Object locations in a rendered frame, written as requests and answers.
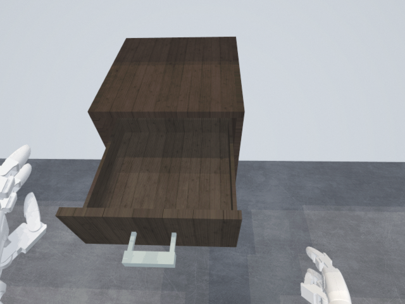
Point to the drawer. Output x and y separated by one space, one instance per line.
158 176

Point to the left robot hand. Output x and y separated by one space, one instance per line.
13 174

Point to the cabinet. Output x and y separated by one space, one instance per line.
172 77

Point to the handle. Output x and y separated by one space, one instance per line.
165 259

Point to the right robot hand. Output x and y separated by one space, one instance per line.
327 287

